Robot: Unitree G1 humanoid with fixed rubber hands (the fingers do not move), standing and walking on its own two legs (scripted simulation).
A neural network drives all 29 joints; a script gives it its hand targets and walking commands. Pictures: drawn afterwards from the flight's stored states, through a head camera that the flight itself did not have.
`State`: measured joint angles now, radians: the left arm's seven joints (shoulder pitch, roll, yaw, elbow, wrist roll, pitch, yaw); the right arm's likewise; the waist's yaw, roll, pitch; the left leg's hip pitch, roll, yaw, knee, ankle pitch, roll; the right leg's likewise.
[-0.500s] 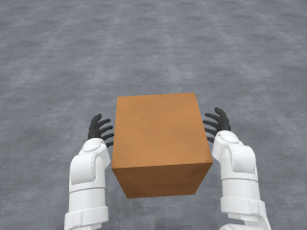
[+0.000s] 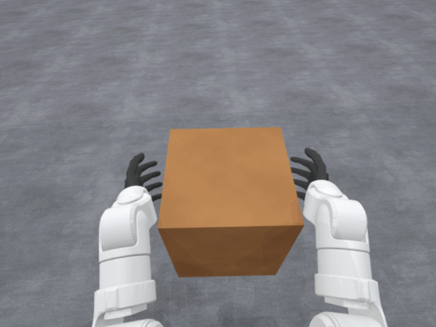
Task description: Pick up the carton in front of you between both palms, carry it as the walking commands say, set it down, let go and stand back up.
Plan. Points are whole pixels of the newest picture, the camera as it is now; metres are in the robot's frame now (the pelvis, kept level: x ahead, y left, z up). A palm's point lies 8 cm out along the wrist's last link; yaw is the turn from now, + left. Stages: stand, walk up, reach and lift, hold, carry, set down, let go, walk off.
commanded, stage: carry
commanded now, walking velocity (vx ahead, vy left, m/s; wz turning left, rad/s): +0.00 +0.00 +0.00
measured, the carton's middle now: (226, 207) +0.35 -0.01 +0.02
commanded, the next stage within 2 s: none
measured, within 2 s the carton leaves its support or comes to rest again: neither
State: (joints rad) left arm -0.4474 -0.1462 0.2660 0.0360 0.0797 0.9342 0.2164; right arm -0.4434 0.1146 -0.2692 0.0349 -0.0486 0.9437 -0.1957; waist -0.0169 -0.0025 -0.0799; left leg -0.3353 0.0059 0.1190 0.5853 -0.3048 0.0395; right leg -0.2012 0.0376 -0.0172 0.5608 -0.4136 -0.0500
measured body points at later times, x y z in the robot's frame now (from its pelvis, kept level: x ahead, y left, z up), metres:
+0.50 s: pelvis -0.04 +0.01 +0.00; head -0.07 +0.01 +0.45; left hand +0.30 +0.17 +0.11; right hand +0.30 -0.15 +0.11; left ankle +0.00 +0.10 -0.73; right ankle -0.08 -0.09 -0.73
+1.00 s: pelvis -0.06 +0.02 +0.00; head -0.08 +0.02 +0.45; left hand +0.28 +0.18 +0.11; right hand +0.28 -0.14 +0.11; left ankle +0.00 +0.10 -0.73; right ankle -0.08 -0.09 -0.73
